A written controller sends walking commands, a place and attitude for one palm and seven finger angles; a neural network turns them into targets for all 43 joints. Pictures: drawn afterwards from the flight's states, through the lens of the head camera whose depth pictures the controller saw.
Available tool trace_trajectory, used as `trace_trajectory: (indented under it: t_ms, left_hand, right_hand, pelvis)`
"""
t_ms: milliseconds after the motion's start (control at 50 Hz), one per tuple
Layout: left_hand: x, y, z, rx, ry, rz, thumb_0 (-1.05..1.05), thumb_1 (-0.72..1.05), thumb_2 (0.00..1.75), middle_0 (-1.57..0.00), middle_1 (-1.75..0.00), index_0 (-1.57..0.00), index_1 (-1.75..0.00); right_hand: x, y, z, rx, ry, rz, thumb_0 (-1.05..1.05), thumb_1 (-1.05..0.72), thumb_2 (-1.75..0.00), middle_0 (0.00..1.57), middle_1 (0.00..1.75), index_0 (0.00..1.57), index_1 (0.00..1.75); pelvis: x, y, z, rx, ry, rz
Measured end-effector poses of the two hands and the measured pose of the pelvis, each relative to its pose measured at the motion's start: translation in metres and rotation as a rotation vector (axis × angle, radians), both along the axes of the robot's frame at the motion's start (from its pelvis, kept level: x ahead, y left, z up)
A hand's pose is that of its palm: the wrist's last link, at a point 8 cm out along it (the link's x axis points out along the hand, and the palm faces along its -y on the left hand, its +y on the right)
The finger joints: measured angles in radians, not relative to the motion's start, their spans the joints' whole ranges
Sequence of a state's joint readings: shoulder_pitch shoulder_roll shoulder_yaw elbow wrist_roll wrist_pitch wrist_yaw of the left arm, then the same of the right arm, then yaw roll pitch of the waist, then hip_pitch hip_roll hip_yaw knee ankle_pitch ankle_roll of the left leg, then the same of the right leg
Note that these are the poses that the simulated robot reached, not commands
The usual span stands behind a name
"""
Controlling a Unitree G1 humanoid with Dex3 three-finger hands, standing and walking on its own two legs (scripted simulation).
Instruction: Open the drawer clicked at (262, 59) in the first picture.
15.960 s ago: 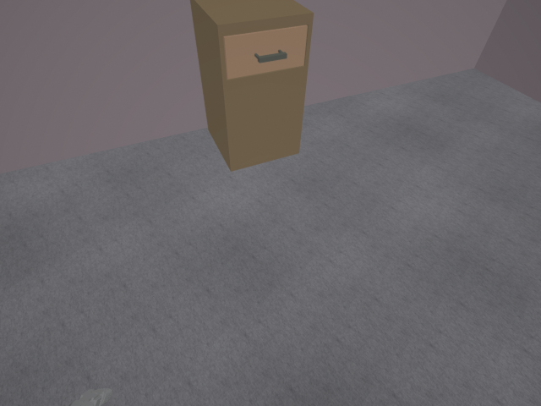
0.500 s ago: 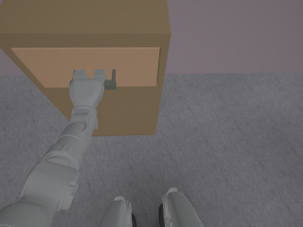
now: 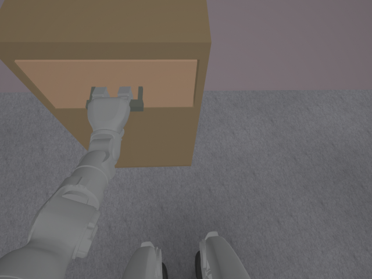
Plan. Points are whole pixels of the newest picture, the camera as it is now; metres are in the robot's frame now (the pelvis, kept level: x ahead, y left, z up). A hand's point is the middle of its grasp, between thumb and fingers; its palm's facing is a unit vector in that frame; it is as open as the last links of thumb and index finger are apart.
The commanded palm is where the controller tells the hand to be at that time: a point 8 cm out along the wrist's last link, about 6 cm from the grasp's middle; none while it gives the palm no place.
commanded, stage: close the thumb around the handle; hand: left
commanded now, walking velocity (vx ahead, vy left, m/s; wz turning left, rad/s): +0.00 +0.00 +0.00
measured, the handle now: (116, 98) +0.54 +0.13 -0.03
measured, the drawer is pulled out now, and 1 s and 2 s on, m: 0.00 0.07 0.18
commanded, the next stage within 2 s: pull the drawer open in 0.28 s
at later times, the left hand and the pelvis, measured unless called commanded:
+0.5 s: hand (115, 126) +0.47 +0.14 -0.05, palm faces -0.05 -0.03 -1.00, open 5.9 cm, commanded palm +0.43 +0.13 +0.00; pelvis +0.01 -0.01 +0.01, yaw +0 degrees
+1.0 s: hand (113, 150) +0.41 +0.14 -0.05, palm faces -0.02 -0.05 -1.00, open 5.9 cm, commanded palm +0.37 +0.14 +0.00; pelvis +0.01 -0.01 +0.01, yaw +0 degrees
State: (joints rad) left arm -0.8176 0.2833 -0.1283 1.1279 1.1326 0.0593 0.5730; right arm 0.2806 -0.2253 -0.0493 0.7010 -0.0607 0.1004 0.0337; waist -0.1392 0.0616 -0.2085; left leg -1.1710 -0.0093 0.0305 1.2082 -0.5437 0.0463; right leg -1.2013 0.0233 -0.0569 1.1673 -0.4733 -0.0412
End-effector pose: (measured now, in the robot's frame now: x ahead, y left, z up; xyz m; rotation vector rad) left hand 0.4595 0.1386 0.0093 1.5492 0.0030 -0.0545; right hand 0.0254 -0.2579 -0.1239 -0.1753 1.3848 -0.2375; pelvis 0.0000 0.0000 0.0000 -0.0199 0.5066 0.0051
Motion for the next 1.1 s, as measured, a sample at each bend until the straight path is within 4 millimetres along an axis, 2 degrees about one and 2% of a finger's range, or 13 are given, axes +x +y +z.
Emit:
trace_trajectory:
  t_ms: [200, 520, 860, 980, 1100]
  left_hand:
    - [0.0, 0.0, 0.002, -0.002, 0.025, -0.004, 0.0, 0.7, 0.81, -0.34, -1.29, -0.37, -1.28]
    - [-0.009, 0.001, -0.001, -0.012, 0.013, -0.008, 0.0, 0.72, 0.81, -0.31, -1.32, -0.34, -1.29]
    - [-0.061, 0.005, -0.002, -0.04, -0.003, -0.011, 0.0, 0.72, 0.81, -0.29, -1.33, -0.35, -1.27]
    - [-0.069, 0.005, -0.003, -0.031, -0.022, -0.009, 0.0, 0.71, 0.83, -0.3, -1.34, -0.35, -1.28]
    - [-0.077, 0.004, -0.002, -0.026, -0.01, 0.007, 0.0, 0.71, 0.82, -0.3, -1.33, -0.35, -1.29]
  right_hand:
    - [0.003, -0.001, 0.002, 0.006, -0.005, -0.008, 0.01, -0.91, -0.9, 0.2, 0.3, 0.2, 0.3]
    - [0.017, -0.005, 0.003, 0.015, -0.009, 0.0, 0.01, -0.91, -0.9, 0.2, 0.3, 0.2, 0.3]
    - [0.06, 0.001, 0.011, 0.038, -0.101, 0.054, 0.01, -0.91, -0.9, 0.2, 0.3, 0.2, 0.3]
    - [0.072, 0.001, 0.01, 0.034, -0.138, 0.075, 0.01, -0.91, -0.9, 0.2, 0.3, 0.2, 0.3]
    - [0.074, 0.003, 0.011, 0.042, -0.161, 0.066, 0.01, -0.91, -0.9, 0.2, 0.3, 0.2, 0.3]
  pelvis:
    - [0.005, -0.003, 0.004, 0.005, -0.004, -0.008]
    - [0.011, -0.006, 0.007, 0.009, -0.01, -0.013]
    - [0.016, -0.006, 0.016, 0.015, -0.061, -0.011]
    - [0.01, -0.006, 0.013, 0.014, -0.07, -0.004]
    - [0.006, -0.006, 0.014, 0.017, -0.08, -0.01]
